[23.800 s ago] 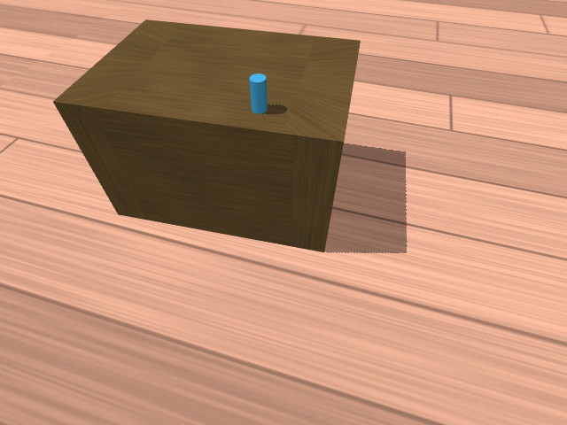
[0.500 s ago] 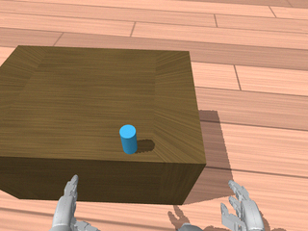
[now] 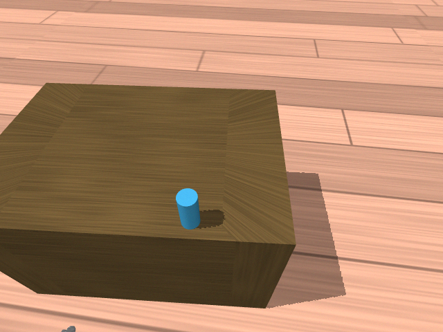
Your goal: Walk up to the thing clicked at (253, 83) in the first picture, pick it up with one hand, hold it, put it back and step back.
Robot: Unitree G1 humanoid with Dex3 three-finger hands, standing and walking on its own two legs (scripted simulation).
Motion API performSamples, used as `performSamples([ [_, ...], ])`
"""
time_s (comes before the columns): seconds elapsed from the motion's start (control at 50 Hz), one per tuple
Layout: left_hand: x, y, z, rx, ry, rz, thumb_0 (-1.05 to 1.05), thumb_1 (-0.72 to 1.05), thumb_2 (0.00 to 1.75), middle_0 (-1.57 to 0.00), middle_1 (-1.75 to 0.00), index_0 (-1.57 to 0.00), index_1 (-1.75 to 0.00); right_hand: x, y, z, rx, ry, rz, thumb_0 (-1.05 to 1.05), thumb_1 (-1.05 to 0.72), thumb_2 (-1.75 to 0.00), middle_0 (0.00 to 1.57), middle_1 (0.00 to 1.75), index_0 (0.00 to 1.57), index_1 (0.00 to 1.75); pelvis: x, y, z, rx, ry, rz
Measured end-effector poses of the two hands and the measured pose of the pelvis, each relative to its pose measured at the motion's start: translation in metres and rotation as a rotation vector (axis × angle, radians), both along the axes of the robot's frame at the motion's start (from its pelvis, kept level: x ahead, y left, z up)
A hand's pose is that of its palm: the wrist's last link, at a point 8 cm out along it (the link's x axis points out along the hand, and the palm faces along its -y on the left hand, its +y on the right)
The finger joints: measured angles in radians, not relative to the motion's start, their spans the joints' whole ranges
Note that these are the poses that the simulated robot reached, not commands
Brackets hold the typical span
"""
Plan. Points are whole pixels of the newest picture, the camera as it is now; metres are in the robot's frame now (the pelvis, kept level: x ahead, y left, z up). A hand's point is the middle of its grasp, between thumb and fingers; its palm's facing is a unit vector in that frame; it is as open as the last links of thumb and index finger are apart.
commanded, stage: home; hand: left
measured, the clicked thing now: (188, 209) +0.41 +0.09 -0.10
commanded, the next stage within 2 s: stand in 1.76 s
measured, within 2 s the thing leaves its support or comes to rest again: neither
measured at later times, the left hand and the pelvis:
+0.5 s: hand out of the picture +0.02 +0.24 -0.13, palm faces +0.00 -0.93 -0.36, open 17.5 cm; pelvis -0.02 -0.01 +0.02, yaw +1 degrees
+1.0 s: hand out of the picture +0.05 +0.24 -0.13, palm faces +0.00 -0.93 -0.36, open 17.4 cm; pelvis +0.00 -0.02 +0.03, yaw +0 degrees
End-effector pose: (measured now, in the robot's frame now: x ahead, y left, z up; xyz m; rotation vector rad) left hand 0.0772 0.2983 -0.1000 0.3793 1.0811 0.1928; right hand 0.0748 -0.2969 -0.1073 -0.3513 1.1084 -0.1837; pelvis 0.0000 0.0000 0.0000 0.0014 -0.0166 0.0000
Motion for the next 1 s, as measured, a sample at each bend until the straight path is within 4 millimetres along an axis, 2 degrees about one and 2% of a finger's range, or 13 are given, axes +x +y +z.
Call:
performSamples([
  [0.22, -0.038, -0.008, 0.003, -0.024, 0.102, 0.060, -0.01, -0.56, 0.04, -0.06, -0.05, -0.06, -0.05, -0.036, 0.001, 0.001, 0.038, 0.113, -0.013, 0.01, -0.91, -0.90, 0.21, 0.30, 0.20, 0.30, -0.011, -0.007, 0.017, 0.005, -0.033, 0.011],
  [0.46, -0.060, -0.012, 0.005, -0.027, 0.166, 0.098, -0.01, -0.54, 0.05, -0.06, -0.05, -0.06, -0.06, -0.049, -0.003, 0.000, 0.049, 0.156, -0.027, 0.01, -0.91, -0.90, 0.21, 0.31, 0.20, 0.30, -0.016, -0.011, 0.022, 0.006, -0.037, 0.011],
  [0.7, -0.055, -0.016, 0.005, -0.033, 0.180, 0.107, -0.01, -0.54, 0.05, -0.06, -0.05, -0.06, -0.06, -0.044, -0.009, 0.002, 0.040, 0.159, -0.026, 0.01, -0.91, -0.90, 0.21, 0.30, 0.20, 0.30, -0.015, -0.014, 0.024, 0.006, -0.033, 0.009],
  [1.0, -0.029, -0.019, 0.008, -0.034, 0.171, 0.097, -0.01, -0.53, 0.06, -0.06, -0.05, -0.06, -0.06, -0.026, -0.013, 0.003, 0.037, 0.161, -0.027, 0.01, -0.91, -0.90, 0.21, 0.30, 0.20, 0.30, -0.002, -0.016, 0.025, 0.003, -0.020, 0.007],
])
